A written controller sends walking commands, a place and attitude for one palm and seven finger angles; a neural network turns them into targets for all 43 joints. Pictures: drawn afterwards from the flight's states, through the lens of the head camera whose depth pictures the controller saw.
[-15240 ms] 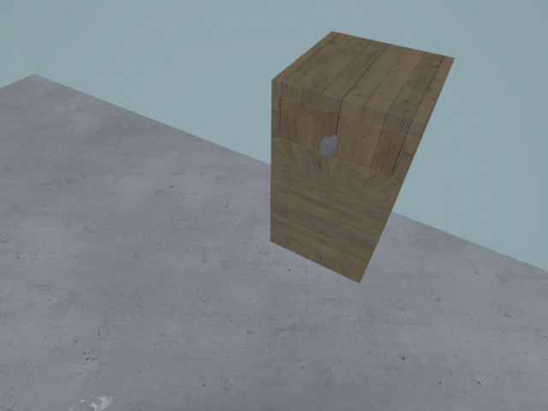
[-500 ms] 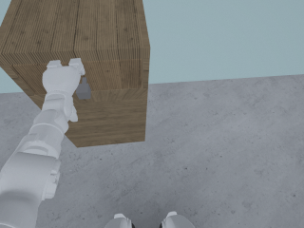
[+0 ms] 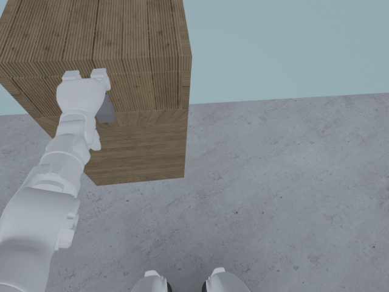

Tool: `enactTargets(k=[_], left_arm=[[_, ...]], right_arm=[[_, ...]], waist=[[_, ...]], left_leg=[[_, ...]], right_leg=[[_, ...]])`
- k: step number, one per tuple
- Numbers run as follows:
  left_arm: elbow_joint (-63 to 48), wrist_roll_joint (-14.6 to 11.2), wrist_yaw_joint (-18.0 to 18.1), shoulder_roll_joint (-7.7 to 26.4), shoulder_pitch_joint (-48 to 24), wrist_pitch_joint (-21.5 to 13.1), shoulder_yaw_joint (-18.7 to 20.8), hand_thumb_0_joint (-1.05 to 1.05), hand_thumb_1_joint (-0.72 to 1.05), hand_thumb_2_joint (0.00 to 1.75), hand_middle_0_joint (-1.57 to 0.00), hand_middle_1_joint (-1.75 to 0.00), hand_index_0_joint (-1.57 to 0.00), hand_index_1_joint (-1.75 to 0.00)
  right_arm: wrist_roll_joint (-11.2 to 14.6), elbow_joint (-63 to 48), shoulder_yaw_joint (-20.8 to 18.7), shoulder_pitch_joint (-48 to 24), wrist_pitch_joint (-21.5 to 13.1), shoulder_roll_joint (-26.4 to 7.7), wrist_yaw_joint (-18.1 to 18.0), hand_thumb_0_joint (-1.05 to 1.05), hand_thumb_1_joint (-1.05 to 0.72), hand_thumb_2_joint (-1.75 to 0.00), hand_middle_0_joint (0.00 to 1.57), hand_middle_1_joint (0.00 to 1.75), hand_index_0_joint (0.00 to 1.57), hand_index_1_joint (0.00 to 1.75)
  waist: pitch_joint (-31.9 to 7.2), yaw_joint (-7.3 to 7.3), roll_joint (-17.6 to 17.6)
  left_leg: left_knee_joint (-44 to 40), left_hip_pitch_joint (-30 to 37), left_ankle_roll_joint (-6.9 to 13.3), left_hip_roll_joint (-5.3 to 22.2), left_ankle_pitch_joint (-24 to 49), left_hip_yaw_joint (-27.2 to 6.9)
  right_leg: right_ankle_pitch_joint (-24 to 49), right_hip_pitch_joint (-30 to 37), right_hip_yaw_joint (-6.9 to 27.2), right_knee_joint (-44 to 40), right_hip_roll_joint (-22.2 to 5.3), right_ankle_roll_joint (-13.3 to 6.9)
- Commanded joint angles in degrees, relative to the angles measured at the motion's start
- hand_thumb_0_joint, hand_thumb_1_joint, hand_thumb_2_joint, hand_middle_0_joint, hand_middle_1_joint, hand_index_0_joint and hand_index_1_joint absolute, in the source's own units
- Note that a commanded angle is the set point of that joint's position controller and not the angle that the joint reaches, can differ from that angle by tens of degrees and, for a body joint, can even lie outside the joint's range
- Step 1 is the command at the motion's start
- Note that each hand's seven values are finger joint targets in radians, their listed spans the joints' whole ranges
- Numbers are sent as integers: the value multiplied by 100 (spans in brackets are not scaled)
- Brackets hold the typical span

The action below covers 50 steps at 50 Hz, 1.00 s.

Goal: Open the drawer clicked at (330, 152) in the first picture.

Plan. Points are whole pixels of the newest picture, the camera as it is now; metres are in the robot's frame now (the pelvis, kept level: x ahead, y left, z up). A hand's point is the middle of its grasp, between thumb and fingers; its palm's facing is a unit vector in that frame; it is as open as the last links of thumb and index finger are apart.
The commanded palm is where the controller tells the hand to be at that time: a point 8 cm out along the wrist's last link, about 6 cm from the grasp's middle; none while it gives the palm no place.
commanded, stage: re-aim the fingers above the handle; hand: left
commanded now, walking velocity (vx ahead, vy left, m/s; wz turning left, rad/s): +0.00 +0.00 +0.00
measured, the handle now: (105, 106) +0.57 +0.17 -0.05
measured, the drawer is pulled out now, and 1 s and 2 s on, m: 0.00 0.00 0.00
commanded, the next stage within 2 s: lower the fingers behind the handle in 0.96 s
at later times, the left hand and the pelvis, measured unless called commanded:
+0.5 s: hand (91, 112) +0.51 +0.19 +0.00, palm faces -0.11 -0.07 -0.99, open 13.8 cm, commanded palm +0.50 +0.18 +0.07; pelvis +0.01 +0.00 +0.01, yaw -1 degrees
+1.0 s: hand (104, 110) +0.50 +0.15 +0.02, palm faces -0.05 -0.07 -1.00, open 13.8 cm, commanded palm +0.49 +0.17 +0.07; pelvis +0.00 +0.00 +0.01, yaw +0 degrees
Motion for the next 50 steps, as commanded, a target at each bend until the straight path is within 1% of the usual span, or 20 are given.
enactTargets(k=[1,3,5,7,9,10,12,15,18,20,23,25,29,35,36,39,40,44,47,50], left_arm=[[-1185,-26,384,1279,-2870,231,357,0,-50,30,-30,-120,-30,-120],[-1119,-99,321,973,-3094,342,103,0,-50,30,-30,-120,-30,-120],[-1158,-74,273,1229,-3082,377,233,0,-50,30,-30,-120,-30,-120],[-1112,-124,187,1146,-3043,395,159,0,-50,30,-30,-120,-30,-120],[-1133,-114,93,1281,-2823,348,274,0,-50,30,-30,-120,-30,-120],[-970,-139,37,997,-2681,369,75,0,-50,30,-30,-120,-30,-120],[-746,-121,-41,987,-2559,379,36,0,-50,30,-30,-120,-30,-120],[-748,-146,-139,1302,-2188,294,319,0,-50,30,-30,-120,-30,-120],[-774,-180,-208,1230,-2014,148,312,0,-50,30,-30,-120,-30,-120],[-1046,-134,-174,1215,-2077,19,284,0,-50,30,-30,-120,-30,-120],[-1511,-131,-53,1368,-2203,-203,474,0,-50,30,-30,-120,-30,-120],[-1803,-96,74,1329,-2139,-317,531,0,-50,30,-30,-120,-30,-120],[-1825,-55,322,1306,-2233,-220,555,0,-50,30,-30,-120,-30,-120],[-1469,-142,255,601,-2217,313,-25,0,-50,30,-30,-120,-30,-120],[-1335,-141,195,591,-2284,376,-82,0,-50,30,-30,-120,-30,-120],[-1342,-224,-23,326,-2492,358,-338,0,-50,30,-30,-120,-30,-120],[-1383,-254,-80,313,-2411,315,-301,0,-50,30,-30,-120,-30,-120],[-1324,-176,-71,436,-2436,51,-192,0,-50,30,-30,-120,-30,-120],[-1009,-5,197,967,-2319,83,246,0,-50,30,-30,-120,-30,-120],[-907,94,507,1273,-2509,258,454,0,-50,30,-30,-120,-30,-120]], right_arm=[[-14,-178,-337,1009,-44,-1016,-45,0,-90,-90,20,30,20,30],[-17,-136,-327,1033,-43,-989,-42,0,-90,-90,20,30,20,30],[5,-112,-312,1047,-35,-1025,-64,0,-90,-90,20,30,20,30],[11,-113,-297,1053,-28,-1010,-84,0,-90,-90,20,30,20,30],[17,-141,-285,1055,-13,-1000,-96,0,-90,-90,20,30,20,30],[23,-148,-272,1035,-2,-976,-93,0,-90,-90,20,30,20,30],[39,-125,-258,1035,-2,-985,-95,0,-90,-90,20,30,20,30],[37,-191,-244,1041,38,-1003,-103,0,-90,-90,20,30,20,30],[28,-222,-246,1025,44,-984,-102,0,-90,-90,20,30,20,30],[29,-259,-268,1017,44,-976,-114,0,-90,-90,20,30,20,30],[-10,-245,-317,1018,18,-970,-108,0,-90,-90,20,30,20,30],[-40,-221,-366,1020,8,-943,-83,0,-90,-90,20,30,20,30],[-53,-114,-393,1001,21,-967,-34,0,-90,-90,20,30,20,30],[2,-92,-408,937,96,-945,61,0,-90,-90,20,30,20,30],[26,-82,-397,926,114,-952,50,0,-90,-90,20,30,20,30],[49,-94,-395,915,104,-932,11,0,-90,-90,20,30,20,30],[42,-109,-403,901,100,-929,1,0,-90,-90,20,30,20,30],[29,-165,-345,828,70,-896,-49,0,-90,-90,20,30,20,30],[15,-218,-271,742,49,-920,-78,0,-90,-90,20,30,20,30],[-30,-260,-233,696,8,-946,-82,0,-90,-90,20,30,20,30]], waist=[[-2994,-117,447],[-2853,-255,413],[-2921,-193,474],[-2840,-225,422],[-2982,-109,485],[-2733,-151,380],[-2316,-183,247],[-2510,-11,178],[-2385,9,59],[-2467,8,202],[-2805,56,253],[-3143,129,530],[-2963,67,479],[-2657,-26,501],[-2528,-97,326],[-2408,-207,176],[-2400,-143,287],[-2175,-128,311],[-1969,9,207],[-2211,36,218]], left_leg=[[-317,2792,-125,4,2718,-416],[-343,2818,-117,1,2750,-439],[-387,2853,-112,-1,2707,-428],[-424,2871,-98,-4,2741,-408],[-412,2906,-104,-20,2939,-390],[-456,2817,-97,-22,2865,-372],[-502,2549,-79,-20,2682,-330],[-495,2441,-63,-50,2810,-276],[-509,2307,-56,-56,2791,-254],[-466,2392,-59,-42,2829,-245],[-393,2614,-73,-15,3151,-294],[-314,2975,-112,10,3529,-337],[-302,3003,-146,34,3635,-389],[-477,3276,-176,30,3514,-395],[-537,3193,-165,29,3270,-403],[-602,3215,-129,29,3084,-441],[-611,3253,-134,25,3095,-431],[-621,3040,-130,16,2801,-464],[-617,2483,-121,-25,2338,-422],[-533,2254,-103,-56,2226,-351]], right_leg=[[1885,615,-9,-506,194,-83],[1921,577,-28,-559,201,-77],[1923,675,-9,-582,199,-75],[1990,745,-15,-645,201,-70],[2174,900,12,-619,198,-75],[2158,892,-8,-675,206,-77],[2098,856,-13,-717,203,-70],[2386,1186,56,-676,187,-76],[2442,1256,56,-673,174,-79],[2447,1166,77,-638,178,-77],[2617,1220,76,-551,170,-82],[2685,1120,63,-500,182,-85],[2600,939,-7,-485,196,-78],[2341,840,-67,-711,229,-87],[2229,835,-75,-765,225,-76],[2167,810,-42,-825,206,-65],[2135,819,-38,-825,200,-84],[1871,624,-41,-760,186,-103],[1583,604,-45,-630,168,-145],[1573,660,-21,-523,159,-136]])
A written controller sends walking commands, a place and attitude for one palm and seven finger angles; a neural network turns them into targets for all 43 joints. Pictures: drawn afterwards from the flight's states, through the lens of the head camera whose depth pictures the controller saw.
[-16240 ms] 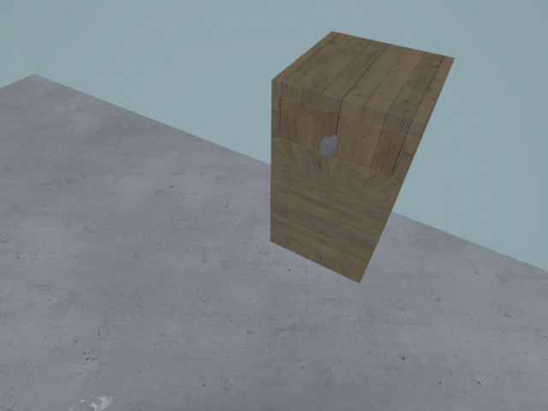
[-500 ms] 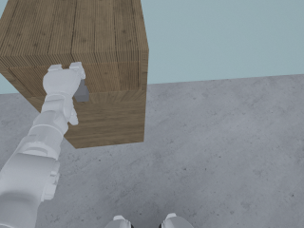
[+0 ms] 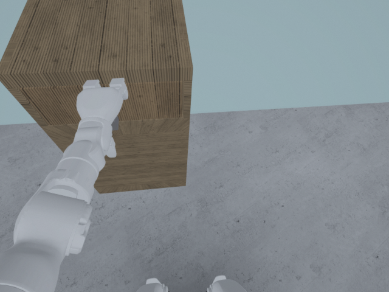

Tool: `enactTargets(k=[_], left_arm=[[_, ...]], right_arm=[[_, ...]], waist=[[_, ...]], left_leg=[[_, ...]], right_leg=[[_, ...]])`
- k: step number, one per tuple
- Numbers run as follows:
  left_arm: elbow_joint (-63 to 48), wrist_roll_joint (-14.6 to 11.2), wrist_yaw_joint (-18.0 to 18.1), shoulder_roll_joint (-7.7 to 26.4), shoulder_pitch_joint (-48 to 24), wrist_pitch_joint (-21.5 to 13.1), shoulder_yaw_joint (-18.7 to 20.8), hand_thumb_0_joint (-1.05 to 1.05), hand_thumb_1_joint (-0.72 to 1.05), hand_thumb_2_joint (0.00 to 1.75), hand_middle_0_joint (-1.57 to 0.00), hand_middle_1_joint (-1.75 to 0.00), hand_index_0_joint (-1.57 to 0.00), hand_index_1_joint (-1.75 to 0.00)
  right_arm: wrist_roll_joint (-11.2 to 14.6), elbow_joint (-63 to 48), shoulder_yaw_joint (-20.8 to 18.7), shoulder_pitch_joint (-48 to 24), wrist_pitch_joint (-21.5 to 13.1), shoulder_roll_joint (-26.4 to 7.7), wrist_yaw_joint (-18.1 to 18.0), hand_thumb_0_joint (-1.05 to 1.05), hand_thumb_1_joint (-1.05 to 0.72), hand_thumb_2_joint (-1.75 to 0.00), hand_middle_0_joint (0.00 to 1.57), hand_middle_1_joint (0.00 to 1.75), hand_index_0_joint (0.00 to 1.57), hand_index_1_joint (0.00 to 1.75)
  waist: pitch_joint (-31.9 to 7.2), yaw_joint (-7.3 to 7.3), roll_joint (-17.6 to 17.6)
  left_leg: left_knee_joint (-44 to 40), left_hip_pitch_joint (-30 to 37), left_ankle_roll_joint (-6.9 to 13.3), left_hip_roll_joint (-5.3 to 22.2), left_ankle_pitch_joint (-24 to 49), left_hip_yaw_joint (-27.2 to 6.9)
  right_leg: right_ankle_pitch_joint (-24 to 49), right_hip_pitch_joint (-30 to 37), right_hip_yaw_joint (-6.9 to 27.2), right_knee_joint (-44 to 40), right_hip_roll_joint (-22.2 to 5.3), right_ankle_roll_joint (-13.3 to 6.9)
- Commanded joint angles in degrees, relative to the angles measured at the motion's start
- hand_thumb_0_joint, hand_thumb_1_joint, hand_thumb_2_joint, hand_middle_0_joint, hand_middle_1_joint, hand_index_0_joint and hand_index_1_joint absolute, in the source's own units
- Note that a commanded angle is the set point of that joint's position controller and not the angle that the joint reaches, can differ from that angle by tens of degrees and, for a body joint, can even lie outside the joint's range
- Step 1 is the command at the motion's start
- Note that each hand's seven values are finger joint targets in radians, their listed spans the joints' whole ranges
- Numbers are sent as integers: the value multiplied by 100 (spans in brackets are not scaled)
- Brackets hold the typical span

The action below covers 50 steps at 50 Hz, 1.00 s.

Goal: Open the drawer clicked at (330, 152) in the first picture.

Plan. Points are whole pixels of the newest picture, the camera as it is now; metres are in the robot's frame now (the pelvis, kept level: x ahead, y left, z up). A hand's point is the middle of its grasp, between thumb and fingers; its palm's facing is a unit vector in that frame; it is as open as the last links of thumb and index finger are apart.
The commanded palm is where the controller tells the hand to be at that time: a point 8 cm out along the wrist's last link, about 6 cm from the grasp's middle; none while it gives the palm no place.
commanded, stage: lower the fingers behind the handle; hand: left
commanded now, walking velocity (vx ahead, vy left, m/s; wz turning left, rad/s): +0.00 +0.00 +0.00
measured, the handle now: (110, 115) +0.56 +0.17 -0.05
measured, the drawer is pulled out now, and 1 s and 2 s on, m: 0.00 0.00 0.00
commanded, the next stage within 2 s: close the thumb around the handle in 1.66 s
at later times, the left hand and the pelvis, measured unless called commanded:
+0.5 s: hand (105, 123) +0.51 +0.17 -0.02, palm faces -0.02 -0.06 -1.00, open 13.8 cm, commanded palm +0.49 +0.17 +0.03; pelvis +0.00 -0.01 -0.02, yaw -1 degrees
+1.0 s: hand (105, 133) +0.51 +0.18 -0.06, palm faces -0.08 -0.06 -0.99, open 13.9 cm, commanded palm +0.50 +0.17 +0.00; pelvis +0.00 +0.00 -0.04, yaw -1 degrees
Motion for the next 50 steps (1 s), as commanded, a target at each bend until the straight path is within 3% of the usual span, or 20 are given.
enactTargets(k=[1,3,7,12,14,18,19,21,22,25,28,30,33,34,35,37,38,40,46,50], left_arm=[[-859,154,651,1924,-2734,290,741,0,-50,30,-30,-120,-30,-120],[-892,143,681,2054,-2788,462,802,0,-50,30,-30,-120,-30,-120],[-545,19,419,1366,-2647,676,233,0,-50,30,-30,-120,-30,-120],[-906,-251,-173,1214,-2770,201,25,0,-50,30,-30,-120,-30,-120],[-1196,-224,-246,1325,-2882,-174,107,0,-50,30,-30,-120,-30,-120],[-1102,36,69,1734,-2574,-515,536,0,-50,30,-30,-120,-30,-120],[-1182,112,222,1800,-2602,-548,602,0,-50,30,-30,-120,-30,-120],[-1045,200,513,1966,-2344,-399,816,0,-50,30,-30,-120,-30,-120],[-890,227,645,1838,-2214,-259,773,0,-50,30,-30,-120,-30,-120],[-703,202,884,1798,-2322,185,766,0,-50,30,-30,-120,-30,-120],[-858,136,799,1752,-2666,489,633,0,-50,30,-30,-120,-30,-120],[-1132,52,614,1469,-2837,491,383,0,-50,30,-30,-120,-30,-120],[-1092,-86,315,1419,-2966,324,272,0,-50,30,-30,-120,-30,-120],[-867,-48,256,1553,-2799,294,337,0,-50,30,-30,-120,-30,-120],[-716,-36,184,1372,-2710,263,184,0,-50,30,-30,-120,-30,-120],[-502,13,119,1424,-2582,158,215,0,-50,30,-30,-120,-30,-120],[-496,28,104,1592,-2575,79,349,0,-50,30,-30,-120,-30,-120],[-454,83,111,1528,-2483,-28,305,0,-50,30,-30,-120,-30,-120],[-922,174,381,1907,-2179,-211,777,0,-50,30,-30,-120,-30,-120],[-1159,172,664,1798,-2341,-165,782,0,-50,30,-30,-120,-30,-120]], right_arm=[[-51,-230,-256,877,-76,-1042,-98,0,-90,-90,20,30,20,30],[-51,-280,-242,862,-80,-1044,-100,0,-90,-90,20,30,20,30],[18,-228,-306,1040,-120,-1045,-79,0,-90,-90,20,30,20,30],[38,-96,-338,1192,-198,-1048,-184,0,-90,-90,20,30,20,30],[17,-2,-347,1227,-248,-1029,-211,0,-90,-90,20,30,20,30],[-58,49,-315,1145,-265,-1008,-210,0,-90,-90,20,30,20,30],[-75,22,-314,1164,-274,-1005,-194,0,-90,-90,20,30,20,30],[-117,3,-302,1098,-265,-1017,-138,0,-90,-90,20,30,20,30],[-134,-11,-311,1089,-251,-1011,-100,0,-90,-90,20,30,20,30],[-144,-21,-330,1104,-229,-1076,-6,0,-90,-90,20,30,20,30],[-111,-52,-351,1153,-193,-1089,9,0,-90,-90,20,30,20,30],[-77,-41,-389,1187,-189,-1064,-5,0,-90,-90,20,30,20,30],[-70,45,-374,1212,-223,-1050,-89,0,-90,-90,20,30,20,30],[-49,91,-336,1220,-221,-1057,-114,0,-90,-90,20,30,20,30],[-46,101,-318,1206,-224,-1045,-129,0,-90,-90,20,30,20,30],[-64,98,-272,1173,-234,-1044,-145,0,-90,-90,20,30,20,30],[-71,97,-251,1158,-237,-1048,-145,0,-90,-90,20,30,20,30],[-96,16,-234,1137,-239,-1028,-148,0,-90,-90,20,30,20,30],[-170,-130,-273,1142,-228,-1033,-71,0,-90,-90,20,30,20,30],[-187,-90,-321,1190,-240,-1049,-25,0,-90,-90,20,30,20,30]], waist=[[-2347,29,187],[-2688,76,189],[-2688,-157,8],[-2623,-293,-71],[-2529,-281,178],[-2269,-82,526],[-2432,-70,520],[-2540,66,625],[-2570,80,575],[-2764,-6,440],[-3217,-104,342],[-3487,-193,451],[-3228,-365,317],[-2977,-328,326],[-2705,-378,286],[-2306,-370,218],[-2308,-311,309],[-2309,-316,425],[-3146,-10,690],[-3349,-74,555]], left_leg=[[-306,1782,-82,-28,2145,-312],[-284,1786,-75,-53,2238,-262],[-256,1935,-56,-23,2223,-223],[-219,1985,-7,-13,2125,-296],[-138,1978,-7,3,2128,-339],[47,1617,-43,-9,2146,-359],[117,1591,-50,1,2207,-387],[223,1444,-87,-3,2395,-347],[263,1419,-104,-7,2469,-338],[336,1430,-109,16,2552,-296],[348,1635,-94,6,2691,-306],[353,2030,-92,26,2834,-331],[354,1968,-49,23,2606,-384],[338,1824,-50,27,2468,-381],[355,1693,-40,22,2375,-394],[384,1327,-20,7,2088,-369],[397,1274,-30,12,2100,-381],[522,1144,-25,6,2130,-366],[817,1285,-86,62,2746,-378],[925,1344,-96,103,2855,-459]], right_leg=[[1612,455,-1,-331,169,-105],[1834,741,26,-290,166,-95],[1968,737,43,-468,186,-25],[1995,710,123,-540,166,0],[1905,460,137,-455,151,-22],[1710,4,92,-175,166,-111],[1714,-55,67,-70,172,-108],[1835,-78,37,93,180,-133],[1866,-99,3,141,190,-138],[2010,-31,-15,168,201,-94],[2315,295,21,134,197,-57],[2410,322,38,41,201,-31],[2254,203,67,-42,192,-8],[2108,89,46,-26,184,-11],[2004,-69,35,-20,192,-21],[1785,-228,28,7,188,-31],[1755,-264,20,85,185,-56],[1760,-430,19,210,186,-68],[2126,-405,6,601,195,-89],[2163,-460,-29,703,208,-72]])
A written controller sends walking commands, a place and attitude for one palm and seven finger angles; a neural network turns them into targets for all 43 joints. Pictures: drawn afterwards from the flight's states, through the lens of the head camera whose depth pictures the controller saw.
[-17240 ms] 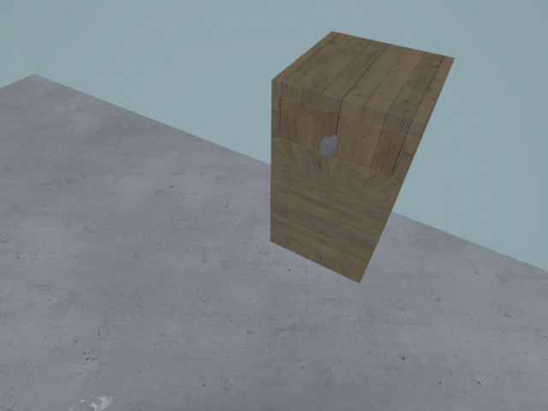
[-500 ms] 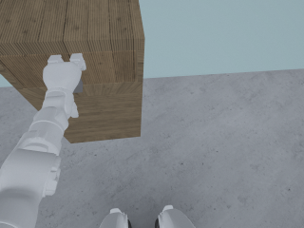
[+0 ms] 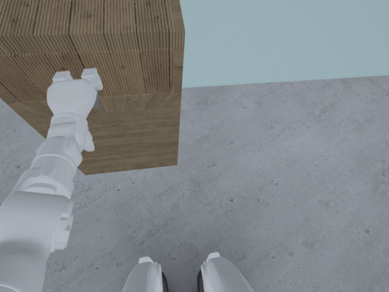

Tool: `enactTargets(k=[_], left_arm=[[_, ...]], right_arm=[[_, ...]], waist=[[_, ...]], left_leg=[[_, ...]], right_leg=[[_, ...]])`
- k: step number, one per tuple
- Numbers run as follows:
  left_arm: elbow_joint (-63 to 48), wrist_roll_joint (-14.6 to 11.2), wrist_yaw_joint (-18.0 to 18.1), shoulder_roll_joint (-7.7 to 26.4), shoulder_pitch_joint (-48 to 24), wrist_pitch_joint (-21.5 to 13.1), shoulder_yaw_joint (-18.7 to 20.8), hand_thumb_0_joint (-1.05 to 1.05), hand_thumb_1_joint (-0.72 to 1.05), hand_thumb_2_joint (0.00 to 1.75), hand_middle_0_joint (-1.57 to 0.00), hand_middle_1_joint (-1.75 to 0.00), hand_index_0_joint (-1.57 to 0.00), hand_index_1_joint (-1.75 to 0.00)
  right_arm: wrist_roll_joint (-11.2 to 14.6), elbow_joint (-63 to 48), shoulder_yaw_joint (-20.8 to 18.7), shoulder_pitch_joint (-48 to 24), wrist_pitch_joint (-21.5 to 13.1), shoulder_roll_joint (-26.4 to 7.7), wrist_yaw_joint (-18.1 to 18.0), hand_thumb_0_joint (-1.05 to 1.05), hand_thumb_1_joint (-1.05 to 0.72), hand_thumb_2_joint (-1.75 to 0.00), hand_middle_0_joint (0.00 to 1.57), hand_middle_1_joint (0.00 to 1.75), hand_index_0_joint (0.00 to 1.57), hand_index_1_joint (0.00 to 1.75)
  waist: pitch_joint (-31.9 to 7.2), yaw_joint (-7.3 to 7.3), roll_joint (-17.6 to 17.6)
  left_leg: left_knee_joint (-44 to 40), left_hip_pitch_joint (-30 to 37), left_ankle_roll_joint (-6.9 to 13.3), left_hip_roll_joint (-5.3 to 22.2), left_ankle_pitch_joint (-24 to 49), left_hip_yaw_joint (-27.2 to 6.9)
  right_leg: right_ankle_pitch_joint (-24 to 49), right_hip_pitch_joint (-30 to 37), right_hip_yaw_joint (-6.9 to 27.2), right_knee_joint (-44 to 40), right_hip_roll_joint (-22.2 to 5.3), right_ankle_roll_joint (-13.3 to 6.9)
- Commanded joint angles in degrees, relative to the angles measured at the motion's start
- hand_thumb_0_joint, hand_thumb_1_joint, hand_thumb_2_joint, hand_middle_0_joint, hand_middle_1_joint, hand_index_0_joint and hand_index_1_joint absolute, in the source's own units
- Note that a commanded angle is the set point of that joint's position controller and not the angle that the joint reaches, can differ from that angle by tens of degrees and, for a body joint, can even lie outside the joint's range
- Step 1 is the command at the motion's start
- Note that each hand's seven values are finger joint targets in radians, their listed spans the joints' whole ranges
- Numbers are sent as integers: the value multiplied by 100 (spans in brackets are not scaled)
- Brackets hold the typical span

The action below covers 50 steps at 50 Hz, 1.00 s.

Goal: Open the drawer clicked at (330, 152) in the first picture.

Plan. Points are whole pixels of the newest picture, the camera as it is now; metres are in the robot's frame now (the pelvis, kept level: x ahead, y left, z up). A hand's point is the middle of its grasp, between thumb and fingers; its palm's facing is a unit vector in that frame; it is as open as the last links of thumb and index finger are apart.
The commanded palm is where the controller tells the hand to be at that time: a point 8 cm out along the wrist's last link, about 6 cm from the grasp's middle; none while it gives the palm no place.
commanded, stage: lower the fingers behind the handle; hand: left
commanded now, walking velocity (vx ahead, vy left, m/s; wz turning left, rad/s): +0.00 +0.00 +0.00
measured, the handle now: (88, 90) +0.56 +0.19 -0.02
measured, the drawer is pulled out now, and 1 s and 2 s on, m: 0.00 0.00 0.03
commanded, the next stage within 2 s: close the thumb around the handle in 0.66 s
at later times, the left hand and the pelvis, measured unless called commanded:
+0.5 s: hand (85, 114) +0.51 +0.19 -0.03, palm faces -0.08 -0.06 -1.00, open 14.0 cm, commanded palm +0.49 +0.19 +0.02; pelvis -0.02 +0.00 -0.01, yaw +0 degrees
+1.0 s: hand (85, 113) +0.51 +0.19 -0.03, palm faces -0.07 -0.05 -1.00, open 12.4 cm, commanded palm +0.49 +0.19 +0.02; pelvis -0.02 +0.00 -0.01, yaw +0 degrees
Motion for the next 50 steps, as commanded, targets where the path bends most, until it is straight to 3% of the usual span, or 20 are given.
enactTargets(k=[1,3,4,5,7,9,12,13,17,18,21,24,27,30,34,38,41,44,46,50], left_arm=[[-1300,33,529,1211,-2511,86,274,0,-50,30,-30,-120,-30,-120],[-1302,55,647,1348,-2582,196,402,0,-50,30,-30,-120,-30,-120],[-1265,72,693,1241,-2517,269,333,0,-50,30,-30,-120,-30,-120],[-1087,55,712,1101,-2423,376,250,0,-50,30,-30,-120,-30,-120],[-821,35,717,1236,-2474,556,280,0,-50,30,-30,-120,-30,-120],[-767,41,674,1301,-2690,660,236,0,-50,30,-30,-120,-30,-120],[-458,12,533,1426,-2433,789,262,0,-50,30,-30,-120,-30,-120],[-439,-20,466,1346,-2527,787,193,0,-50,30,-30,-120,-30,-120],[-612,-8,312,1458,-2419,642,236,0,-50,30,-30,-120,-30,-120],[-556,-46,268,1290,-2437,610,137,0,-50,30,-30,-120,-30,-120],[-627,-37,227,1419,-2408,443,200,0,-50,30,-30,-120,-30,-120],[-799,-28,259,1572,-2326,290,361,0,-50,30,-30,-120,-30,-120],[-767,8,355,1204,-2541,265,72,0,-50,30,-30,-120,-30,-120],[-684,45,463,1627,-2542,339,356,0,-50,30,-30,-120,-30,-120],[-798,66,530,1545,-2752,469,293,0,-50,30,-30,-120,-30,-120],[-630,-41,489,1311,-2941,647,114,0,-50,30,-30,-120,-30,-120],[-636,-68,397,1593,-2887,689,229,0,-33,37,-31,-122,-31,-122],[-604,-57,295,1530,-2857,628,164,0,-16,44,-32,-124,-32,-124],[-587,-62,250,1683,-2652,572,292,0,-5,49,-33,-125,-33,-125],[-569,-52,191,1587,-2472,403,228,0,17,59,-35,-127,-35,-127]], right_arm=[[-19,-118,-374,1093,-64,-1023,-21,0,-90,-90,20,30,20,30],[-50,-35,-377,1126,-46,-1057,4,0,-90,-90,20,30,20,30],[-44,-30,-386,1152,-32,-1056,18,0,-90,-90,20,30,20,30],[-41,-6,-383,1129,-14,-1051,37,0,-90,-90,20,30,20,30],[-30,30,-338,1127,5,-1085,51,0,-90,-90,20,30,20,30],[-20,21,-315,1118,26,-1105,37,0,-90,-90,20,30,20,30],[-4,-7,-248,1068,62,-1109,26,0,-90,-90,20,30,20,30],[-2,-22,-238,1058,63,-1097,22,0,-90,-90,20,30,20,30],[26,-152,-223,1018,47,-1100,-25,0,-90,-90,20,30,20,30],[28,-152,-226,1011,38,-1077,-31,0,-90,-90,20,30,20,30],[44,-192,-216,995,-9,-1086,-61,0,-90,-90,20,30,20,30],[36,-220,-231,1009,-42,-1095,-76,0,-90,-90,20,30,20,30],[42,-174,-257,1000,-90,-1071,-66,0,-90,-90,20,30,20,30],[34,-142,-236,1026,-82,-1127,-63,0,-90,-90,20,30,20,30],[29,-106,-270,1087,-71,-1130,-33,0,-90,-90,20,30,20,30],[46,-73,-255,1099,-62,-1113,-24,0,-90,-90,20,30,20,30],[64,-103,-212,1082,-38,-1132,-50,0,-90,-90,20,30,20,30],[70,-111,-193,1079,-48,-1117,-74,0,-90,-90,20,30,20,30],[69,-133,-176,1058,-37,-1127,-88,0,-90,-90,20,30,20,30],[75,-170,-169,1034,-62,-1088,-102,0,-90,-90,20,30,20,30]], waist=[[-3243,-24,547],[-3365,21,608],[-3443,18,653],[-3270,-17,558],[-2996,-37,469],[-3017,-110,522],[-2890,-39,456],[-2805,-95,475],[-2880,-19,481],[-2810,-90,444],[-2649,-72,398],[-2940,10,418],[-2638,-133,459],[-2819,-53,485],[-3128,-59,715],[-2907,-212,503],[-3051,-127,567],[-2871,-171,516],[-2827,-83,464],[-2738,-69,427]], left_leg=[[-229,2854,-89,-13,3271,-442],[-205,2991,-127,6,3487,-526],[-196,3090,-142,16,3585,-541],[-201,3043,-134,13,3483,-521],[-255,2743,-116,-18,3120,-478],[-258,2717,-104,-22,2996,-479],[-270,2484,-84,-64,2820,-423],[-287,2452,-78,-55,2774,-428],[-297,2434,-69,-55,2625,-435],[-294,2455,-63,-38,2619,-461],[-281,2204,-41,-42,2302,-430],[-236,2293,-47,-33,2404,-461],[-227,2202,-55,-17,2157,-493],[-189,2189,-61,-25,2228,-496],[-167,2551,-113,3,2565,-566],[-217,2468,-78,-2,2381,-560],[-245,2335,-52,-52,2278,-473],[-257,2290,-35,-41,2226,-477],[-260,2202,-36,-46,2240,-458],[-220,2041,-26,-61,2159,-434]], right_leg=[[2560,935,36,-448,99,-35],[2549,843,-11,-346,99,-53],[2555,794,-30,-340,103,-48],[2481,739,-46,-391,113,-46],[2325,790,-49,-419,114,-46],[2241,722,-31,-424,105,-37],[2241,867,-23,-423,105,-47],[2197,822,-25,-422,102,-46],[2065,846,-14,-426,99,-45],[2024,751,-25,-424,108,-43],[1830,717,-1,-429,95,-35],[1863,737,1,-346,88,-42],[1560,410,-28,-385,94,-36],[1614,468,-22,-302,92,-51],[1736,380,-61,-264,93,-57],[1641,409,-63,-375,105,-30],[1748,689,-12,-411,90,-28],[1705,627,-16,-435,93,-19],[1761,723,-5,-418,90,-29],[1755,718,18,-399,93,-34]])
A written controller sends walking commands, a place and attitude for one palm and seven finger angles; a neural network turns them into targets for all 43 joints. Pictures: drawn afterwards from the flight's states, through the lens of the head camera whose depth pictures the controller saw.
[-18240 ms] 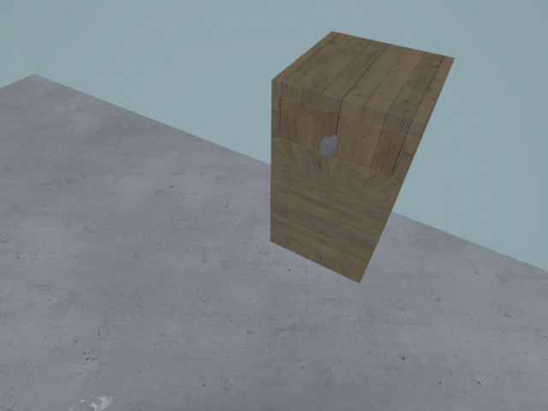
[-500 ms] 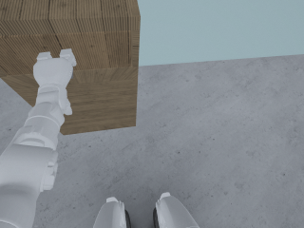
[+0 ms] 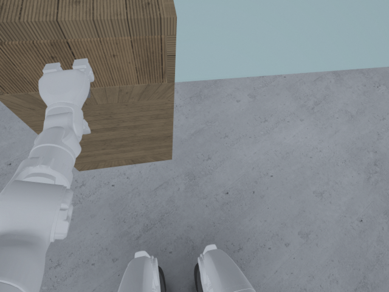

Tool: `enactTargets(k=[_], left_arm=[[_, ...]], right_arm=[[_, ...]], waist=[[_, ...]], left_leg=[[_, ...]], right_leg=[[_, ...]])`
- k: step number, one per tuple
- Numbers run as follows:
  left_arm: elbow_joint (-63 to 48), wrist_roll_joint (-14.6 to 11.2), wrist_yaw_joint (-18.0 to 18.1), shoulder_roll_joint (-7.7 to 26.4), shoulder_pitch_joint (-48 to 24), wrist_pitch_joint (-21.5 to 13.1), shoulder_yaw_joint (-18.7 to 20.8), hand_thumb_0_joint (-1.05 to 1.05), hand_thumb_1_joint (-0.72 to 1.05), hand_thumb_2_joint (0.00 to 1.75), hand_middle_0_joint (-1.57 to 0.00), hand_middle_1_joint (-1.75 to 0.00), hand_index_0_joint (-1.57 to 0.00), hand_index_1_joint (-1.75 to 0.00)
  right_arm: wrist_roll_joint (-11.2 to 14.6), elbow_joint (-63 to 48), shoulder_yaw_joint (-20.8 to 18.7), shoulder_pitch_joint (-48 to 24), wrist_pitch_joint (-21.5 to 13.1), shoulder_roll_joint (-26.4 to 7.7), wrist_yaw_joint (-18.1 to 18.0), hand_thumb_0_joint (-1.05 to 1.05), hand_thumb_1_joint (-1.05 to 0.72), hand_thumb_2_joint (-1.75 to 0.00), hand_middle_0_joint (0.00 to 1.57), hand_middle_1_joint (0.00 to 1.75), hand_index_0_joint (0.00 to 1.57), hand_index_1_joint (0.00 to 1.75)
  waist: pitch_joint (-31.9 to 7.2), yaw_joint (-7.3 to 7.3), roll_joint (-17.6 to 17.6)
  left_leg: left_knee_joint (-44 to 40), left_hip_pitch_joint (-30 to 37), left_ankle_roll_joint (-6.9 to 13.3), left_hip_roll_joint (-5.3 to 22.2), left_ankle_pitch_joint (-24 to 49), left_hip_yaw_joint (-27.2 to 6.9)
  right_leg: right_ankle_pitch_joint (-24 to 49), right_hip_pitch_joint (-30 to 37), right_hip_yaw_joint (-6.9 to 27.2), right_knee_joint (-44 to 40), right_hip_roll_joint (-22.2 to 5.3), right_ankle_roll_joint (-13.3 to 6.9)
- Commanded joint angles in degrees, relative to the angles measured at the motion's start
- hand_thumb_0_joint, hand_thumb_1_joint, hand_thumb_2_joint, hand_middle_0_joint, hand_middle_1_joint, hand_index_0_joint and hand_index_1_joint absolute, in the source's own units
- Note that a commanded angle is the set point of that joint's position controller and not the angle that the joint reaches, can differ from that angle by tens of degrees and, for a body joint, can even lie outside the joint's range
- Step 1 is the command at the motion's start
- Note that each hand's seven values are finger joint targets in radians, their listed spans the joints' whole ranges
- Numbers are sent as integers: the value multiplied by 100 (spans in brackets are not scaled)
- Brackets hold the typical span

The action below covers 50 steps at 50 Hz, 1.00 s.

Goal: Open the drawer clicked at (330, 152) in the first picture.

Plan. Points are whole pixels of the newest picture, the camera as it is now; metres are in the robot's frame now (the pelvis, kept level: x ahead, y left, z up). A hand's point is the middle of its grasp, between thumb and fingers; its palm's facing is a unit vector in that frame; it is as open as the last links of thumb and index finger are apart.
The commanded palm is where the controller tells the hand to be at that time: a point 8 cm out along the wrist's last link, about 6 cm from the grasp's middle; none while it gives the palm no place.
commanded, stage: close the thumb around the handle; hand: left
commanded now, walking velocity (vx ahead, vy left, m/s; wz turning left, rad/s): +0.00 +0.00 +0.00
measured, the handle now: (79, 80) +0.58 +0.19 -0.01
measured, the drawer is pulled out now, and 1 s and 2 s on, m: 0.00 0.03 0.06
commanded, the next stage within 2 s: pull the drawer open in 0.46 s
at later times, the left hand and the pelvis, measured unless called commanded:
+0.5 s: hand (77, 104) +0.53 +0.20 -0.02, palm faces -0.04 -0.05 -1.00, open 7.2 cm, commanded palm +0.52 +0.19 +0.03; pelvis +0.00 +0.00 +0.00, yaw +1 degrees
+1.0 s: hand (78, 117) +0.50 +0.19 -0.03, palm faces -0.06 -0.09 -0.99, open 7.3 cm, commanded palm +0.46 +0.19 +0.03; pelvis +0.03 +0.00 +0.02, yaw -1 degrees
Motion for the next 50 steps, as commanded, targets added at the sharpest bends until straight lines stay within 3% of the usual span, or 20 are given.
enactTargets(k=[1,4,6,9,11,13,16,18,20,23,24,28,29,35,37,40,42,43,45,50], left_arm=[[-971,11,203,1490,-2122,-27,281,0,23,61,-35,-128,-35,-128],[-1079,70,275,1499,-2074,-110,335,0,40,68,-36,-130,-36,-130],[-1119,57,328,1184,-2117,-108,146,0,51,73,-37,-131,-37,-131],[-1147,47,416,1341,-2124,-51,296,0,68,80,-38,-133,-38,-133],[-1082,41,450,1143,-2162,25,142,0,79,85,-39,-134,-39,-134],[-1020,38,458,1326,-2275,98,260,0,90,90,-40,-135,-40,-135],[-903,66,435,1489,-2234,220,297,0,90,90,-40,-135,-40,-135],[-903,28,412,1387,-2423,235,201,0,90,90,-40,-135,-40,-135],[-970,91,431,1433,-2443,217,207,0,90,90,-40,-135,-40,-135],[-905,75,420,1300,-2498,234,128,0,90,90,-40,-135,-40,-135],[-812,77,419,1399,-2442,241,179,0,90,90,-40,-135,-40,-135],[-953,81,409,1370,-2630,193,154,0,90,90,-40,-135,-40,-135],[-863,98,402,1373,-2333,201,181,0,90,90,-40,-135,-40,-135],[-1271,9,368,1039,-1577,123,177,0,90,90,-40,-135,-40,-135],[-1283,-27,342,886,-1281,127,109,0,90,90,-40,-135,-40,-135],[-1624,-31,376,807,-821,51,180,0,90,90,-40,-135,-40,-135],[-1744,-49,416,544,-675,50,36,0,90,90,-40,-135,-40,-135],[-1691,-63,431,582,-436,48,154,0,90,90,-40,-135,-40,-135],[-1887,-25,506,601,-214,31,187,0,90,90,-40,-135,-40,-135],[-2105,28,677,329,255,46,133,0,90,90,-40,-135,-40,-135]], right_arm=[[-6,-164,-357,1107,-62,-1088,-102,0,-90,-90,20,30,20,30],[-22,-154,-392,1150,-67,-1094,-95,0,-90,-90,20,30,20,30],[-22,-134,-423,1152,-79,-1067,-61,0,-90,-90,20,30,20,30],[-33,-117,-434,1183,-56,-1095,-46,0,-90,-90,20,30,20,30],[-29,-99,-444,1180,-56,-1077,-26,0,-90,-90,20,30,20,30],[-30,-49,-432,1203,-45,-1097,-23,0,-90,-90,20,30,20,30],[-18,-60,-403,1183,-6,-1119,-44,0,-90,-90,20,30,20,30],[-14,-45,-399,1183,-8,-1106,-47,0,-90,-90,20,30,20,30],[-11,-64,-399,1191,2,-1112,-52,0,-90,-90,20,30,20,30],[-24,-53,-397,1158,-2,-1089,-58,0,-90,-90,20,30,20,30],[-17,-64,-375,1169,3,-1113,-57,0,-90,-90,20,30,20,30],[-27,-77,-388,1145,-17,-1089,-66,0,-90,-90,20,30,20,30],[-21,-107,-380,1157,-9,-1100,-66,0,-90,-90,20,30,20,30],[-16,-208,-427,1070,9,-1048,-17,0,-90,-90,20,30,20,30],[-6,-233,-429,1022,26,-1035,-8,0,-90,-90,20,30,20,30],[-3,-265,-472,982,36,-1021,4,0,-90,-90,20,30,20,30],[-8,-251,-497,955,41,-991,22,0,-90,-90,20,30,20,30],[-9,-240,-511,938,48,-989,28,0,-90,-90,20,30,20,30],[-12,-241,-518,914,73,-985,38,0,-90,-90,20,30,20,30],[-24,-241,-578,786,127,-933,66,0,-90,-90,20,30,20,30]], waist=[[-2770,57,413],[-2971,104,451],[-2940,54,539],[-3073,99,541],[-3014,37,498],[-2999,28,400],[-2967,51,409],[-2878,-45,444],[-3036,6,542],[-2921,-59,559],[-2808,-40,516],[-2953,-64,645],[-2995,33,621],[-3293,300,667],[-3116,319,541],[-3251,490,516],[-3111,449,408],[-3051,514,263],[-3005,596,313],[-2796,653,117]], left_leg=[[-521,2398,-44,-72,2084,-379],[-470,2577,-70,-53,2335,-437],[-462,2690,-91,-39,2365,-441],[-457,2781,-100,-35,2516,-457],[-468,2773,-94,-45,2458,-457],[-473,2707,-84,-48,2458,-444],[-492,2572,-71,-79,2331,-397],[-516,2613,-68,-78,2332,-405],[-502,2712,-80,-85,2376,-426],[-498,2749,-80,-71,2401,-439],[-522,2645,-78,-78,2274,-435],[-503,2730,-79,-75,2298,-435],[-522,2755,-92,-86,2335,-455],[-602,3180,-133,-33,2717,-446],[-658,3127,-129,-23,2688,-416],[-723,3356,-153,1,2981,-421],[-751,3373,-142,18,3062,-390],[-766,3350,-147,10,3099,-396],[-812,3414,-148,10,3271,-356],[-884,3472,-149,1,3463,-291]], right_leg=[[1719,1100,64,-707,79,-40],[1835,1023,49,-618,86,-51],[1772,895,21,-649,90,-56],[1883,951,19,-606,96,-56],[1860,945,16,-666,100,-50],[1908,1031,24,-645,98,-46],[1917,1139,54,-693,88,-37],[1909,1071,45,-723,87,-34],[1869,1054,39,-702,92,-46],[1834,938,30,-712,95,-46],[1739,945,16,-728,95,-40],[1748,939,29,-711,89,-51],[1753,971,10,-687,95,-61],[1980,1191,-22,-704,120,-81],[2016,1281,-28,-760,123,-75],[2202,1444,-34,-762,124,-84],[2309,1489,-36,-822,129,-72],[2338,1550,-23,-820,125,-74],[2498,1651,-18,-838,123,-80],[2757,1840,21,-928,100,-72]])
